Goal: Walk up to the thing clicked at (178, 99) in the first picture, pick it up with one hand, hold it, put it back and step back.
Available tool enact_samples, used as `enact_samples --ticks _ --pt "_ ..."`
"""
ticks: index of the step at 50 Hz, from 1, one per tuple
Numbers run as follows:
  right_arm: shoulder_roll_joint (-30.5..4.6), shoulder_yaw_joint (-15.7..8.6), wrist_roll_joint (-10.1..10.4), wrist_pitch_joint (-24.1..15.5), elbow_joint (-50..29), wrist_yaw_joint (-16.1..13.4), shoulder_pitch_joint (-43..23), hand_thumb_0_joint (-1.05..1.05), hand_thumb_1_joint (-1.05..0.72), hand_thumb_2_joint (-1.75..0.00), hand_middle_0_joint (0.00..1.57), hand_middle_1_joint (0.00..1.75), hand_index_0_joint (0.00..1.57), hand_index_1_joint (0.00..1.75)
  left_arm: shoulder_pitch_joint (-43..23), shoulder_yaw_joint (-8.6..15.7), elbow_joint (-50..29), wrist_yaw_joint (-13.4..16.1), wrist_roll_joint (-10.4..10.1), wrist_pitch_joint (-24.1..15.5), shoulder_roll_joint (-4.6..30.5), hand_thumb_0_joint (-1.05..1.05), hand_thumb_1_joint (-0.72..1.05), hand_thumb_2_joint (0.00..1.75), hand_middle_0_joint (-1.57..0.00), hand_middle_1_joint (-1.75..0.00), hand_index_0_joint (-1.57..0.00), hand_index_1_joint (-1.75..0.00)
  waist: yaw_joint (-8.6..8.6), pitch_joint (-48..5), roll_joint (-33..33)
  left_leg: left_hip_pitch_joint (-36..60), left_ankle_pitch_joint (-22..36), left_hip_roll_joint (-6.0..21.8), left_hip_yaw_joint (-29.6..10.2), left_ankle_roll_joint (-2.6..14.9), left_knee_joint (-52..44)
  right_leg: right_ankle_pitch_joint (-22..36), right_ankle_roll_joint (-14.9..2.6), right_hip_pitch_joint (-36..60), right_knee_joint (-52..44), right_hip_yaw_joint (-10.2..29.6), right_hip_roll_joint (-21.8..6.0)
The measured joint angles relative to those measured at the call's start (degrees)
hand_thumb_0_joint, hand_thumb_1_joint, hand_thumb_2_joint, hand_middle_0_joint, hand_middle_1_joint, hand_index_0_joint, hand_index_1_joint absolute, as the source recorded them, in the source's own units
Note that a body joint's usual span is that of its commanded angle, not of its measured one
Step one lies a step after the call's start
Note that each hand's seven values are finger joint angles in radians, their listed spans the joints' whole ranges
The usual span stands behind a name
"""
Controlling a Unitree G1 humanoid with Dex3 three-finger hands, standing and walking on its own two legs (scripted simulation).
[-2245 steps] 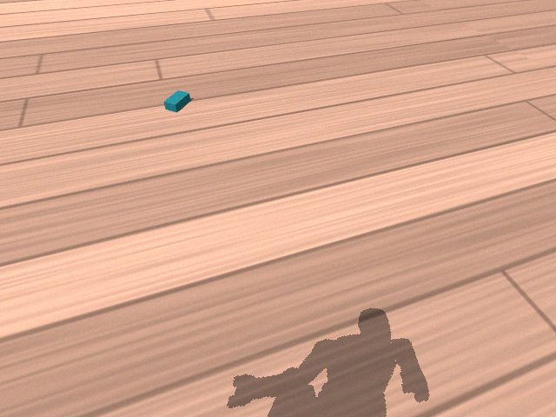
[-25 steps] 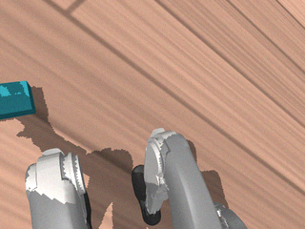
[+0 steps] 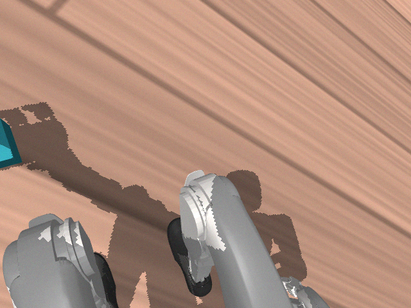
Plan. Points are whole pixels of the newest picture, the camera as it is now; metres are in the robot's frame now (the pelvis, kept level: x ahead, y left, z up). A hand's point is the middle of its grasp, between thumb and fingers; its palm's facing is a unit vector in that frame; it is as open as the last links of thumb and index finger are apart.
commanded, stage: approach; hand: left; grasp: from above
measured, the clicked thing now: out of the picture +0.47 +0.34 -0.30
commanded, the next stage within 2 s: rest palm in 0.20 s
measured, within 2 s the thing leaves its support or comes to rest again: neither
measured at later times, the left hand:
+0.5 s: hand out of the picture +0.46 +0.34 -0.19, palm faces -0.44 -0.10 -0.89, open 14.5 cm
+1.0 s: hand out of the picture +0.47 +0.34 -0.25, palm faces -0.46 -0.13 -0.88, open 14.4 cm
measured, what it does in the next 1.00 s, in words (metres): stands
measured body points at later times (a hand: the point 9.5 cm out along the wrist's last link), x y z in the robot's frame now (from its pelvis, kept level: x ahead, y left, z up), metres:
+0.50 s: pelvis +0.00 +0.01 +0.00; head +0.24 +0.13 +0.36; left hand +0.47 +0.34 -0.14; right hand +0.09 -0.27 -0.07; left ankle +0.07 +0.12 -0.29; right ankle +0.11 -0.10 -0.29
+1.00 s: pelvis +0.00 +0.00 -0.02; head +0.29 +0.11 +0.31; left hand +0.49 +0.35 -0.20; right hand +0.02 -0.25 -0.08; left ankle +0.07 +0.12 -0.29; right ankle +0.11 -0.10 -0.29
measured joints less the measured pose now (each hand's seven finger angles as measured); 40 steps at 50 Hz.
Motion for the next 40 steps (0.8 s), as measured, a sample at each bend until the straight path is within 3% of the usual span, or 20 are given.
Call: enact_samples --ticks 7,11,14,17,20,28,35,40 --pt "-0.1 0.4 0.2 0.1 -0.3 -0.3 -0.8 0.01 -0.9 -0.89 0.2 0.3 0.21 0.3 2.2 0.0 0.3 -6.7 -5.1 0.2 4.0 0.0 -0.58 1.03 -0.08 -1.02 -0.07 -1.03 1.48 1.7 -0.2 0.1 0.5 -0.1 0.1 0.31 0.7 0.3 0.25 0.3 0.6 0.0 -0.1" --pt "0.0 0.0 -0.4 0.0 -0.7 -0.8 -1.4 0.01 -0.9 -0.89 0.2 0.3 0.21 0.3 2.7 -1.1 -2.1 -10.9 -5.4 -3.2 5.6 0.0 -0.58 1.03 -0.08 -1.03 -0.07 -1.04 3.02 2.7 -1.5 0.0 0.8 -0.6 -0.3 0.27 1.2 0.2 0.31 0.9 0.9 -0.3 -0.5" --pt "0.1 -0.5 -1.0 0.0 -0.3 -1.1 -1.6 0.0 -0.91 -0.89 0.2 0.3 0.21 0.3 2.9 -2.9 -6.2 -12.1 -4.5 -6.6 5.3 0.0 -0.58 1.03 -0.08 -1.04 -0.07 -1.05 4.47 2.8 -2.8 0.1 0.7 -0.9 -0.7 0.2 1.4 -0.1 0.37 1.5 0.9 -0.7 -0.7" --pt "0.3 -1.3 -1.3 0.6 0.1 -0.9 -1.7 0.0 -0.91 -0.89 0.2 0.3 0.21 0.3 3.8 -4.4 -10.6 -10.8 -3.1 -9.1 3.7 -0.01 -0.58 1.03 -0.08 -1.04 -0.07 -1.05 5.25 1.9 -3.6 0.3 0.3 -1.3 -1.1 0.13 1.5 -0.8 0.45 2.2 0.7 -1.0 -0.9" --pt "0.3 -1.8 -1.2 1.4 0.3 -0.4 -1.9 0.0 -0.9 -0.9 0.2 0.3 0.21 0.3 4.2 -4.8 -10.5 -7.8 -1.4 -9.9 1.7 -0.01 -0.58 1.04 -0.08 -1.02 -0.07 -1.04 4.99 -0.1 -3.4 0.5 -0.3 -1.6 -1.2 0.19 1.4 -1.6 0.57 2.7 0.4 -1.2 -1.0" --pt "-0.1 0.0 -1.7 0.0 -1.8 0.5 -4.0 0.0 -0.89 -0.9 0.2 0.3 0.2 0.3 0.5 -4.3 3.9 -0.2 3.4 -7.0 2.4 -0.01 -0.59 1.06 -0.08 -0.96 -0.05 -0.99 1.23 0.1 -2.8 0.2 0.2 -1.2 -1.3 0.63 1.4 -0.7 0.87 2.4 0.1 -1.3 -0.6" --pt "-0.3 2.9 -2.9 -2.6 -1.8 1.2 -2.6 0.0 -0.89 -0.9 0.2 0.3 0.2 0.3 -1.8 -0.7 8.1 3.9 3.8 -6.1 5.8 0.0 -0.57 1.04 -0.08 -0.97 -0.05 -1.0 -0.95 3.6 -4.7 -0.9 1.2 -0.6 -1.4 0.39 2.7 1.0 0.59 0.5 1.6 -1.3 -0.2" --pt "-0.4 4.0 -3.7 -3.9 -1.3 1.2 -1.1 0.0 -0.89 -0.9 0.2 0.3 0.21 0.3 -2.0 0.5 9.0 4.7 2.9 -4.7 8.5 0.0 -0.55 1.02 -0.08 -0.98 -0.06 -1.0 -2.05 5.1 -5.4 -1.7 0.8 -0.3 -2.1 0.22 4.1 1.1 0.47 -0.5 2.5 -1.9 0.1"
